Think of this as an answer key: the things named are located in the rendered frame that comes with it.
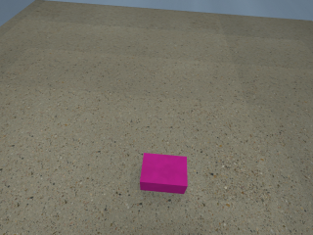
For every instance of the carton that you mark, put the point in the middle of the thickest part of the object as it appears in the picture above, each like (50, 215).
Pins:
(164, 173)

